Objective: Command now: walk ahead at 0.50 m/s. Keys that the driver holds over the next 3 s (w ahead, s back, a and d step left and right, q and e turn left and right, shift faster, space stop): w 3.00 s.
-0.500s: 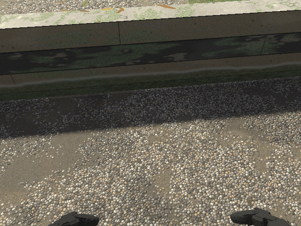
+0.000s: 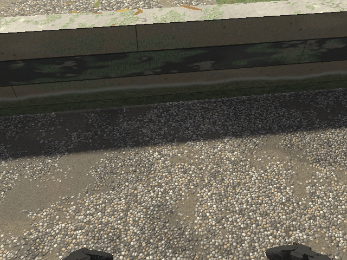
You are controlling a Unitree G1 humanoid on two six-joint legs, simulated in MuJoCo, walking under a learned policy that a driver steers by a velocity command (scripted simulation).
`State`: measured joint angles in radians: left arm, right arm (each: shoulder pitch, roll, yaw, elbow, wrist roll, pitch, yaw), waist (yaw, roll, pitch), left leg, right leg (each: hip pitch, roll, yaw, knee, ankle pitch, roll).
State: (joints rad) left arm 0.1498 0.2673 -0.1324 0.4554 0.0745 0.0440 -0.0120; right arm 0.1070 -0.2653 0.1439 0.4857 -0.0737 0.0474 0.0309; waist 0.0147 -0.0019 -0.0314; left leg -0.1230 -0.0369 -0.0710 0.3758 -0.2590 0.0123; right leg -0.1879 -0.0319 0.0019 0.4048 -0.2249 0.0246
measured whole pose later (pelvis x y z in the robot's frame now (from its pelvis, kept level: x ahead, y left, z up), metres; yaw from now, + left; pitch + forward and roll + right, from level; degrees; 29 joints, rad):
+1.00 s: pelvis +0.00 +0.00 +0.00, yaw +0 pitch +0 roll +0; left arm 0.17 0.27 -0.13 0.47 0.08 0.05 0.00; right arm 0.12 -0.26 0.14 0.51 -0.07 0.05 0.02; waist 0.02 0.00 -0.03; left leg -0.10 -0.05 -0.08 0.33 -0.24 0.02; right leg -0.16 -0.04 0.02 0.37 -0.20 0.03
